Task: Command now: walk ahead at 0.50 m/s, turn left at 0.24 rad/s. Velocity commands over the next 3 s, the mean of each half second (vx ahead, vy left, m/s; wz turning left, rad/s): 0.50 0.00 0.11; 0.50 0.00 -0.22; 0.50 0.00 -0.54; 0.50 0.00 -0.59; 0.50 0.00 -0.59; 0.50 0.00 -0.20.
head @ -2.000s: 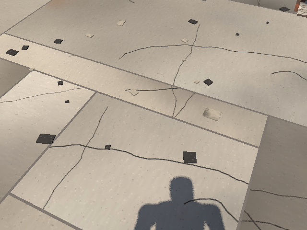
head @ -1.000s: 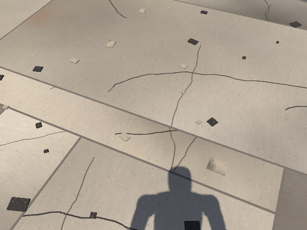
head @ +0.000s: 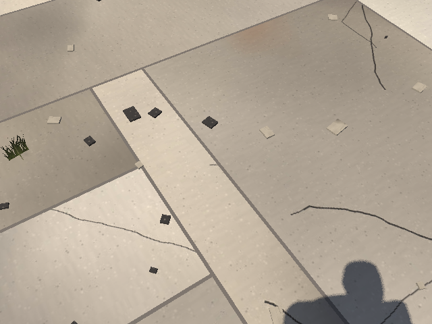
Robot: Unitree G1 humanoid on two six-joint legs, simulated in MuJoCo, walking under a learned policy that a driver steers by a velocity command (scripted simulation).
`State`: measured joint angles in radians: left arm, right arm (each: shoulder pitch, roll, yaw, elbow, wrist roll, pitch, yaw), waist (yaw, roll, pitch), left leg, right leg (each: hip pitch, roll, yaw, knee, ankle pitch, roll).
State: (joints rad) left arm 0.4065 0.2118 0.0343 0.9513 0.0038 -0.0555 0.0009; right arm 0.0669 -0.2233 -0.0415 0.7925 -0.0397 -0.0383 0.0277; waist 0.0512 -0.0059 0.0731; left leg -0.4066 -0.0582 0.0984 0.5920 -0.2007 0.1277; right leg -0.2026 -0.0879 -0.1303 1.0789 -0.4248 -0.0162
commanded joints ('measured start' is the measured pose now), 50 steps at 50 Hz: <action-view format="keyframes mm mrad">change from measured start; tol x16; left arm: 1 -68 118 24 -106 -8 -33 -7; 20 -453 75 10 -211 22 11 -34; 26 140 295 88 -53 64 -19 7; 31 -155 71 26 -53 6 -23 -13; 50 -2 179 62 -18 13 -21 6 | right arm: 1 234 -155 -50 45 23 -7 -25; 26 495 -35 12 179 68 -54 -32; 45 -117 -55 7 -21 20 -19 -7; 50 92 -120 -18 13 21 -54 -23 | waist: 1 -93 11 -117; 21 -90 66 46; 25 114 18 -223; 26 78 -210 -370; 31 -76 -44 -25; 50 -101 -51 -89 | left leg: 1 451 341 -414 -329 279 163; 7 281 229 -237 -454 319 107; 18 491 243 -175 -443 481 70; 24 507 230 -113 -27 938 24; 25 321 191 -92 226 686 8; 26 -51 3 -22 664 61 -48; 27 -164 -24 -169 767 -282 -26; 46 -172 105 -91 11 155 -152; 50 177 59 -89 -149 58 -103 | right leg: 1 -449 -33 126 166 90 -27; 20 -469 32 53 -466 366 -48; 24 -30 141 12 -595 282 -128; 25 243 15 146 -609 250 -173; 26 546 -303 651 -672 148 -324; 27 484 -315 825 -796 155 -322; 32 -2 -129 340 -924 311 -193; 42 85 -60 292 -925 490 -204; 50 108 -54 362 -613 662 -144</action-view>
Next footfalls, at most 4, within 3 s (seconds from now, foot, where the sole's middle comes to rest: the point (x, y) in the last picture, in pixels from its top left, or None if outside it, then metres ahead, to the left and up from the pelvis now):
0.50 right None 0.43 -0.10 -0.76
1.02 left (209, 236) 0.72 0.08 -0.76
1.56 right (292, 195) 0.90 -0.20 -0.76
2.10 left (304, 123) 1.25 -0.28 -0.76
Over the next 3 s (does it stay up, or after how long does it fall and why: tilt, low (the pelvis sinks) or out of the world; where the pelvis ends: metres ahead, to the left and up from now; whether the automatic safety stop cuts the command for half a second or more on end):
stays up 1.28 -0.63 0.02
